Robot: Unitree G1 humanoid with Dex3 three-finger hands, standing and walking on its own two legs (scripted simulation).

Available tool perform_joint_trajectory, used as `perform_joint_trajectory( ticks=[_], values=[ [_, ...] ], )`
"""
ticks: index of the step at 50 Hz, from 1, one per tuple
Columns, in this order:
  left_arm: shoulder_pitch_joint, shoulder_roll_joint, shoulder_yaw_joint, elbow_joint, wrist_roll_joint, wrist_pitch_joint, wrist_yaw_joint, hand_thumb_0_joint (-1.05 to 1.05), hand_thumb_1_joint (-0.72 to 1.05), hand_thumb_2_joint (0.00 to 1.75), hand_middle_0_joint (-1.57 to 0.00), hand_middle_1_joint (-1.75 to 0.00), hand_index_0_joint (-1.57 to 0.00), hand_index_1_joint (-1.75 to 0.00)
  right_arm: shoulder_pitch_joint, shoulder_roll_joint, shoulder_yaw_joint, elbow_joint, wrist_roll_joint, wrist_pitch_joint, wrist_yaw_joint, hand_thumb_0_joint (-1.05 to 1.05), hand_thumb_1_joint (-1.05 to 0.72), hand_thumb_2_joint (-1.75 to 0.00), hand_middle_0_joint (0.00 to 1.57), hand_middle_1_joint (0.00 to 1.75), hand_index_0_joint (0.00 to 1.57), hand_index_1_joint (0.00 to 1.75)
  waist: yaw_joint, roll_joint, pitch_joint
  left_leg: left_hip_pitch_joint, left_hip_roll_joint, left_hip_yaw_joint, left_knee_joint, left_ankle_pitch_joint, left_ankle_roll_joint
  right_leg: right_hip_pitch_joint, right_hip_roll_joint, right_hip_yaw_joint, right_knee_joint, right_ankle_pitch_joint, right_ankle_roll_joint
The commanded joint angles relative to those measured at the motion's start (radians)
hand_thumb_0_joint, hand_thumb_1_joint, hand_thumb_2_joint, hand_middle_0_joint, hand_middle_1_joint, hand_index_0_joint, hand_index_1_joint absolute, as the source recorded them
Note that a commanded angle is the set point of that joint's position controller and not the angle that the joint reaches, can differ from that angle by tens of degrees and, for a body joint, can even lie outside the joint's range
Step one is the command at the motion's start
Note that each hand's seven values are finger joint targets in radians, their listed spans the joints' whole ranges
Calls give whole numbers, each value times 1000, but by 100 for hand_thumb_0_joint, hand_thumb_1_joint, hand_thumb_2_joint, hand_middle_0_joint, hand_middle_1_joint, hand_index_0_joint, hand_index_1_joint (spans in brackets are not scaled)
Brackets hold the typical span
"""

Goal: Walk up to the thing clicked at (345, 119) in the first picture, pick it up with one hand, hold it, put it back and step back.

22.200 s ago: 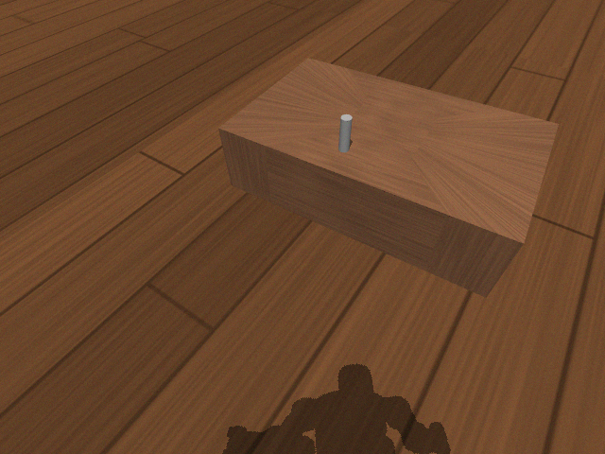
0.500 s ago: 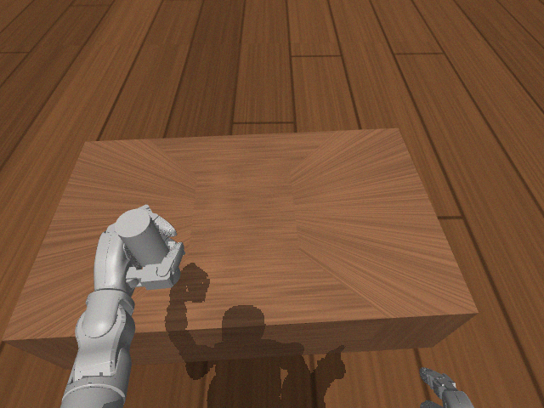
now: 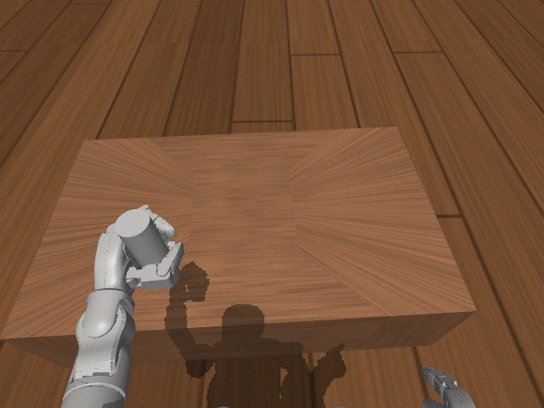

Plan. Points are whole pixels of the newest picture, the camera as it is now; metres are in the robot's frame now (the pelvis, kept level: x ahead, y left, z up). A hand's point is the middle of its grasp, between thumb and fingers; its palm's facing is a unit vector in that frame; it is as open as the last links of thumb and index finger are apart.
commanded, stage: hold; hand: left
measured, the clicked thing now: (151, 252) +0.33 +0.18 +0.05
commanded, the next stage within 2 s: crouch in 0.58 s
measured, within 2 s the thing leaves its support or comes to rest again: neither
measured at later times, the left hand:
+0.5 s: hand (159, 251) +0.34 +0.17 +0.05, palm faces +0.03 -1.00 -0.02, open 5.8 cm
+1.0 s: hand (168, 257) +0.36 +0.17 +0.00, palm faces +0.04 -1.00 +0.00, open 5.7 cm
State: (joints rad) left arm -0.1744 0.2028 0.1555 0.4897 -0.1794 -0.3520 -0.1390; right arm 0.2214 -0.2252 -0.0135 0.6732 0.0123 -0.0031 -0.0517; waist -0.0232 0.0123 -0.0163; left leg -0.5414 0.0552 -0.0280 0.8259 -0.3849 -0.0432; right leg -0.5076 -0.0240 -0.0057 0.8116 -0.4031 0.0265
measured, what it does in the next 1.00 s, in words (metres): stands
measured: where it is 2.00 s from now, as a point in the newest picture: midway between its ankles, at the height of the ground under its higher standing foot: outside the picture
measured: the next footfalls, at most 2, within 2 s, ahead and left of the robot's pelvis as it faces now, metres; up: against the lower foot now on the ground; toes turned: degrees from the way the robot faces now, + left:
none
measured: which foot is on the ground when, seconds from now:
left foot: down 0.00-1.00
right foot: down 0.00-1.00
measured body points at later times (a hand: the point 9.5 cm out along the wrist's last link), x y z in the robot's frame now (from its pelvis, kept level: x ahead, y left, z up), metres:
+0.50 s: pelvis +0.00 +0.01 +0.00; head +0.04 +0.01 +0.45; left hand +0.33 +0.22 +0.05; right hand +0.13 -0.24 -0.11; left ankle +0.02 +0.15 -0.70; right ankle +0.01 -0.14 -0.70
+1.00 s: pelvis -0.01 +0.00 -0.02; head +0.07 +0.01 +0.42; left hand +0.35 +0.23 +0.00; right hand +0.12 -0.26 -0.13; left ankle +0.02 +0.15 -0.70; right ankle +0.01 -0.14 -0.70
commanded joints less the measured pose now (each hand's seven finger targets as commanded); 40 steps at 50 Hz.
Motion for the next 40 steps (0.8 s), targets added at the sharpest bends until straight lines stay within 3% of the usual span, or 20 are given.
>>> perform_joint_trajectory(
  ticks=[1,4,5,7,9,12,14,15,17,20,24,27,28,29,30,31,34,35,38,40],
  values=[
    [-283,160,67,-263,-18,-86,10,0,52,135,-137,-151,-139,-150,-31,-131,-44,-132,3,-44,-9,0,-91,-90,20,30,20,30,8,-14,-311,147,-45,42,-105,199,42,129,23,-25,-132,261,-21],
    [-333,154,45,-308,-11,-85,13,0,52,135,-137,-151,-139,-150,-28,-126,-41,-133,2,-44,-14,0,-91,-90,20,30,20,30,-3,17,-330,168,-45,44,-103,221,42,130,23,-21,-130,288,-21],
    [-311,139,39,-268,-12,-79,17,0,52,135,-137,-151,-139,-150,-31,-127,-40,-132,2,-41,-13,0,-91,-90,20,30,20,30,-9,10,-282,155,-44,41,-110,205,41,110,27,-25,-130,270,-22],
    [-319,153,63,-274,-17,-75,20,0,53,135,-136,-150,-138,-149,-28,-127,-41,-129,3,-42,-12,0,-90,-90,20,30,20,30,-1,-4,-299,149,-43,44,-108,199,42,119,25,-23,-135,266,-22],
    [-328,137,38,-266,-10,-77,19,0,52,134,-136,-150,-138,-150,-36,-123,-39,-132,1,-42,-13,0,-90,-90,20,30,20,30,-8,1,-274,142,-43,43,-112,184,42,104,25,-25,-135,252,-23],
    [-328,154,54,-255,-9,-76,19,0,56,135,-136,-150,-138,-149,-19,-129,-44,-124,0,-43,-10,0,-90,-90,20,30,20,30,-4,28,-308,165,-41,39,-113,205,38,108,28,-29,-125,261,-28],
    [-319,122,25,-245,-13,-72,12,0,54,136,-138,-152,-140,-152,-22,-136,-47,-130,2,-47,-8,0,-90,-90,20,30,20,30,-10,20,-280,167,-36,32,-121,204,34,95,33,-37,-119,254,-31],
    [-295,132,49,-225,-19,-71,12,0,53,136,-139,-153,-141,-152,-21,-139,-49,-127,3,-45,-6,0,-90,-90,20,30,20,30,-4,12,-285,166,-35,30,-119,212,35,94,34,-39,-119,259,-31],
    [-361,146,41,-284,-16,-80,12,0,53,136,-138,-152,-140,-151,-29,-131,-45,-134,3,-48,-3,0,-90,-90,20,30,20,30,-3,40,-301,173,-35,31,-119,211,32,97,34,-37,-119,255,-33],
    [-289,123,38,-225,-17,-73,15,0,52,134,-136,-150,-138,-149,-16,-133,-47,-130,2,-50,0,0,-90,-90,20,30,20,30,-4,-2,-278,148,-36,31,-112,216,37,96,34,-38,-116,265,-29],
    [-358,153,46,-319,-13,-86,20,0,53,134,-136,-150,-138,-149,-20,-130,-43,-142,1,-48,1,0,-90,-90,20,30,20,30,1,31,-335,172,-36,33,-111,224,34,120,31,-34,-117,272,-30],
    [-269,144,65,-209,-16,-75,22,0,53,135,-137,-151,-139,-150,-21,-134,-46,-128,3,-49,1,0,-90,-90,20,30,20,30,-2,-21,-258,127,-38,36,-110,194,41,99,29,-31,-124,253,-24],
    [-297,152,54,-285,-16,-83,18,0,51,135,-137,-151,-139,-151,-23,-132,-45,-136,3,-47,0,0,-91,-90,20,30,20,30,5,18,-328,168,-40,40,-104,226,39,124,26,-26,-124,283,-23],
    [-345,150,34,-297,-9,-85,15,0,53,135,-137,-151,-139,-150,-7,-135,-47,-129,-1,-46,0,0,-91,-90,20,30,20,30,-15,28,-350,195,-36,35,-99,258,40,117,30,-29,-113,307,-25],
    [-318,143,26,-301,-7,-83,15,0,54,135,-136,-151,-138,-150,-5,-133,-46,-127,0,-44,0,0,-90,-90,20,30,20,30,-4,33,-346,201,-34,33,-100,282,37,120,32,-34,-108,320,-27],
    [-359,141,24,-319,-10,-84,11,0,55,135,-136,-150,-138,-149,-12,-133,-46,-131,0,-46,-2,0,-90,-90,20,30,20,30,-16,36,-330,195,-37,34,-98,272,38,105,30,-30,-113,319,-26],
    [-271,129,56,-219,-26,-75,13,0,63,140,-134,-147,-135,-147,-18,-132,-45,-126,4,-46,0,0,-88,-90,20,30,20,30,-8,-24,-278,148,-36,33,-105,223,42,105,30,-34,-123,281,-22],
    [-350,134,36,-309,-24,-87,13,0,61,132,-133,-139,-134,-139,-20,-128,-44,-130,0,-47,2,0,-87,-89,20,30,20,30,-7,7,-309,153,-38,34,-103,221,39,107,29,-32,-118,280,-26],
    [-289,138,54,-174,-13,-82,4,0,67,128,-139,-142,-140,-141,-9,-135,-49,-117,-2,-46,1,0,-87,-89,20,30,20,30,-15,-20,-264,117,-38,35,-91,202,45,81,26,-29,-116,266,-23],
    [-357,152,66,-199,-14,-102,-2,0,67,128,-141,-143,-142,-142,-8,-135,-52,-115,-4,-45,6,0,-87,-89,20,30,20,30,-16,-7,-293,114,-36,33,-77,221,46,64,27,-27,-96,286,-26]
  ],
)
